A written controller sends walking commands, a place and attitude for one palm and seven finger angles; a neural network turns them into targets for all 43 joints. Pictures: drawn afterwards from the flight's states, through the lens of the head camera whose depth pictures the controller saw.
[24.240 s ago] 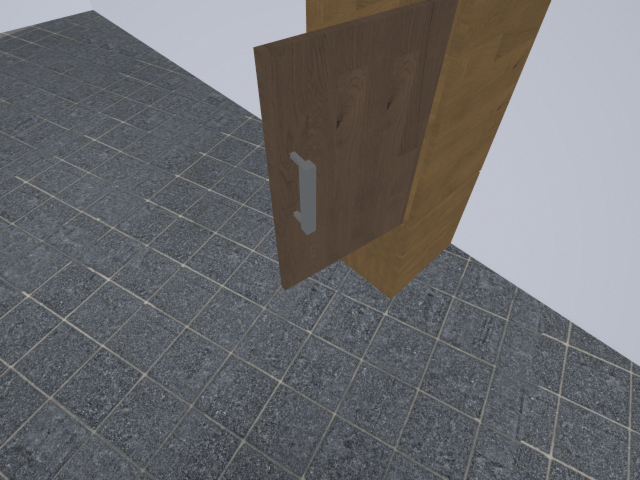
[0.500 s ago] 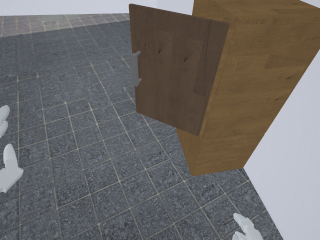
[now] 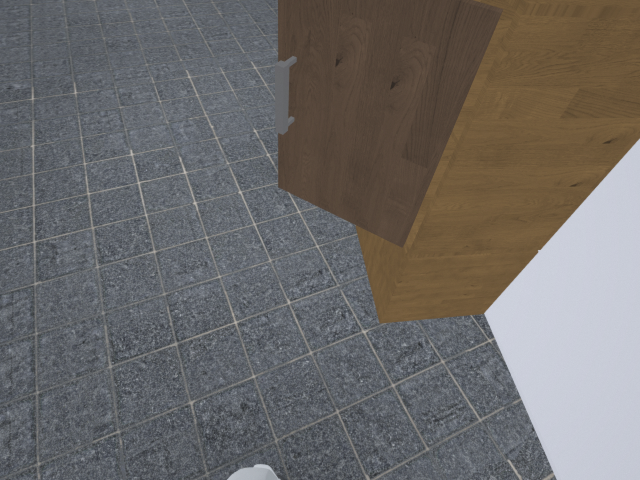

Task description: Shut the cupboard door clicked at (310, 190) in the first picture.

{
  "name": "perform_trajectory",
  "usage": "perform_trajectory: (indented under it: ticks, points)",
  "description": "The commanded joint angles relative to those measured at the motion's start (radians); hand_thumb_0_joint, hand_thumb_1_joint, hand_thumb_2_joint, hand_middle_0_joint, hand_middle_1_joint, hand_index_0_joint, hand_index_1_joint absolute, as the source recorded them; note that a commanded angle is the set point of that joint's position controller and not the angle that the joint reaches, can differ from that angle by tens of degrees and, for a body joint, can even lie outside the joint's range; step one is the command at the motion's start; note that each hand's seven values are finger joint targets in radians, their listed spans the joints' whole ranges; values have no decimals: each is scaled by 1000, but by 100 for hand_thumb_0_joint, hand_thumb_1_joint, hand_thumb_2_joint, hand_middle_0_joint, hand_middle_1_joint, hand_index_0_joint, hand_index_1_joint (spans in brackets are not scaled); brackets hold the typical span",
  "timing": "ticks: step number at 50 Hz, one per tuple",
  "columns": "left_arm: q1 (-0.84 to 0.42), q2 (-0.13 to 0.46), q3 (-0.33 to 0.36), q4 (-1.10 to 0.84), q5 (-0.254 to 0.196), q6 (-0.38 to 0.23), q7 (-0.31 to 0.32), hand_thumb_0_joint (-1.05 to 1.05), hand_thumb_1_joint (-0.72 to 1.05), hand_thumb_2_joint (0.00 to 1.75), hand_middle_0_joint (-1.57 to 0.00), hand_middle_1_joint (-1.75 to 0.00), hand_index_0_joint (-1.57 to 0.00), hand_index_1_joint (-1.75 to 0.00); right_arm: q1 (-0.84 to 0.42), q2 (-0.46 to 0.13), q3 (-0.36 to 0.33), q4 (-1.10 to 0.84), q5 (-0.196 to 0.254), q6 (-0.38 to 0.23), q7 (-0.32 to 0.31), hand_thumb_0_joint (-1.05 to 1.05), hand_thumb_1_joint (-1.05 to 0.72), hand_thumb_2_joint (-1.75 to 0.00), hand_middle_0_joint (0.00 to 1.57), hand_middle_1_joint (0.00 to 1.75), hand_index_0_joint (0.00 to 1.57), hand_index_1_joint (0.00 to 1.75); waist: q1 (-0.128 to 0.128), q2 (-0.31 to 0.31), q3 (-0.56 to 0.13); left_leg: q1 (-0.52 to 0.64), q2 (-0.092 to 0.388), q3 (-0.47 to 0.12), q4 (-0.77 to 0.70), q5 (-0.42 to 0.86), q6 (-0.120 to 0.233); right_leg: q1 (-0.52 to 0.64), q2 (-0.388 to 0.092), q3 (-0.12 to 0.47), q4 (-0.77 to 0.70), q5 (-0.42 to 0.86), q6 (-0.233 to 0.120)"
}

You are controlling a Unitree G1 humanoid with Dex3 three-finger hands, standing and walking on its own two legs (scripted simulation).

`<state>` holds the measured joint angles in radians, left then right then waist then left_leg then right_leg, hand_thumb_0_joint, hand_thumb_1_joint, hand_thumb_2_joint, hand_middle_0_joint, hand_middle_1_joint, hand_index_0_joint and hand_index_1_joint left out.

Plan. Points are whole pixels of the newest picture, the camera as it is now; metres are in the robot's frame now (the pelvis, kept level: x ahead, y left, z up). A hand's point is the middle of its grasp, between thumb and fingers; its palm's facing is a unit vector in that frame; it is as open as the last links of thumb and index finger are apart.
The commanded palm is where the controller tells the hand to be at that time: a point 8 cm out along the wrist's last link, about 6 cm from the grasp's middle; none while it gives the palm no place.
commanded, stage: let the arm hang, fingers relaxed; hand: left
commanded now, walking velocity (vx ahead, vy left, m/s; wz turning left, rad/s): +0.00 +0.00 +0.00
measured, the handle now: (286, 96) +0.87 +0.13 -0.02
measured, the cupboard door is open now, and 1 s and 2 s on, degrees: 52 52 52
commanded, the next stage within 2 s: look to check the result in 0.72 s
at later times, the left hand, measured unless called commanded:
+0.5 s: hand out of the picture +0.02 +0.16 -0.17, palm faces -0.02 -0.98 -0.20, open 7.3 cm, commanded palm none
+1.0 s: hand out of the picture -0.02 +0.12 -0.17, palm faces +0.02 -0.99 -0.16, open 7.3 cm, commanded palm none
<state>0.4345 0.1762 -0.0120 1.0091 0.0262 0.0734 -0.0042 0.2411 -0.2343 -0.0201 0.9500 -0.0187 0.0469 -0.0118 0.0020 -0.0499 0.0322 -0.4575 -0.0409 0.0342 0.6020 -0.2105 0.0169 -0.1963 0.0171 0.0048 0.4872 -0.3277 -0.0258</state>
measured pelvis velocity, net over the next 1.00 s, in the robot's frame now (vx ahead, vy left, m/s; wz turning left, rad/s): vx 0.02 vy -0.04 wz -0.02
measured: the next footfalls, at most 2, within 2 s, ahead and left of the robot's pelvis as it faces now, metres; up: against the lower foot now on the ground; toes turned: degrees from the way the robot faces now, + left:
none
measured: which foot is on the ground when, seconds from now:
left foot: down 0.00-1.00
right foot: down 0.00-1.00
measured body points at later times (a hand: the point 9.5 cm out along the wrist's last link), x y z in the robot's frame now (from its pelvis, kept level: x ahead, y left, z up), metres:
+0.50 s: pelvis +0.01 -0.02 +0.01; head +0.01 -0.02 +0.46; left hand +0.03 +0.21 -0.15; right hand +0.01 -0.24 -0.15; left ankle +0.06 +0.08 -0.73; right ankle -0.04 -0.13 -0.73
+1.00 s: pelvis +0.02 -0.04 +0.01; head +0.03 -0.04 +0.46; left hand -0.02 +0.17 -0.15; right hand +0.00 -0.25 -0.15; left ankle +0.06 +0.08 -0.73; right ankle -0.04 -0.13 -0.73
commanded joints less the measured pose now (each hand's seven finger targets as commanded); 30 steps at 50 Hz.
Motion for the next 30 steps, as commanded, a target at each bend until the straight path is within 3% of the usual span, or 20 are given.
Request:
perform_trajectory:
  ticks: [1, 2, 3, 4, 5, 6, 7, 11, 13, 17, 20, 26, 30]
  points:
    - [-144, 156, 44, -19, -13, -95, 24, 0, 90, 90, -20, -30, -20, -30, 74, -93, -29, 12, 12, -62, -20, 0, -90, -90, 20, 30, 20, 30, -63, 159, -72, 351, 114, -153, -130, 187, 22, -158, -130, 111, -105, 159, -73]
    - [-71, 117, 37, 23, -15, -87, 27, 0, 90, 90, -20, -30, -20, -30, 64, -101, -24, 29, 10, -67, -33, 0, -90, -90, 20, 30, 20, 30, -30, 167, -88, 337, 162, -196, -183, 194, 41, -87, -87, 88, -108, 135, -36]
    - [-30, 95, 30, 58, -11, -84, 29, 0, 90, 90, -20, -30, -20, -30, 58, -108, -19, 38, 14, -67, -45, 0, -90, -90, 20, 30, 20, 30, -14, 81, -52, 319, 172, -202, -178, 271, 55, -54, -71, 83, -125, 170, -25]
    - [-12, 89, 26, 93, -15, -76, 30, 0, 90, 90, -20, -30, -20, -30, 62, -97, -14, 60, 18, -70, -47, 0, -90, -90, 20, 30, 20, 30, -13, 121, -86, 338, 165, -216, -206, 288, 56, -29, -80, 56, -108, 168, -14]
    - [-6, 93, 29, 108, -17, -69, 32, 0, 90, 90, -20, -30, -20, -30, 70, -97, -12, 76, 19, -68, -48, 0, -90, -90, 20, 30, 20, 30, -12, 164, -92, 343, 176, -239, -247, 247, 58, -10, -72, 45, -96, 114, -6]
    - [9, 91, 27, 123, -18, -63, 32, 0, 90, 90, -20, -30, -20, -30, 61, -97, -12, 89, 18, -63, -48, 0, -90, -90, 20, 30, 20, 30, -4, 178, -81, 330, 186, -254, -295, 121, 58, -6, -68, 38, -103, 60, 0]
    - [16, 92, 27, 135, -16, -61, 32, 0, 90, 90, -20, -30, -20, -30, 55, -100, -14, 97, 16, -58, -48, 0, -90, -90, 20, 30, 20, 30, -1, 157, -52, 297, 187, -269, -330, 10, 58, -1, -66, 39, -113, 39, -2]
    - [6, 85, 21, 149, -11, -64, 30, 0, 90, 90, -20, -30, -20, -30, 51, -81, -17, 116, 13, -45, -39, 0, -90, -90, 20, 30, 20, 30, -1, 62, 34, 225, 146, -215, -355, -119, 39, -4, -82, 62, -167, 30, -15]
    - [9, 90, 20, 147, -12, -70, 32, 0, 90, 90, -20, -30, -20, -30, 61, -68, -16, 125, 14, -45, -36, 0, -90, -90, 20, 30, 20, 30, 1, 36, 10, 249, 134, -188, -331, -64, 34, 2, -90, 67, -184, 40, -19]
    - [-28, 81, 18, 137, -14, -76, 38, 0, 90, 90, -20, -30, -20, -30, 77, -37, -10, 147, 11, -46, -31, 0, -90, -90, 20, 30, 20, 30, -11, -9, 39, 274, 123, -148, -297, 36, 24, -31, -102, 82, -201, 57, -18]
    - [-47, 83, 21, 126, -16, -76, 40, 0, 90, 90, -20, -30, -20, -30, 83, -22, -3, 156, 9, -48, -29, 0, -90, -90, 20, 30, 20, 30, -9, 28, 64, 261, 120, -141, -292, 74, 19, -29, -102, 85, -198, 70, -18]
    - [-65, 82, 25, 112, -19, -77, 41, 0, 90, 90, -20, -30, -20, -30, 92, -7, 4, 165, 7, -50, -28, 0, -90, -90, 20, 30, 20, 30, -5, 43, 76, 248, 115, -127, -273, 96, 12, -20, -108, 90, -203, 82, -21]
    - [-68, 78, 27, 107, -21, -80, 43, 0, 90, 90, -20, -30, -20, -30, 102, -2, 8, 167, 7, -54, -31, 0, -90, -90, 20, 30, 20, 30, -5, 59, 52, 257, 121, -124, -257, 164, 13, 13, -108, 92, -194, 149, -23]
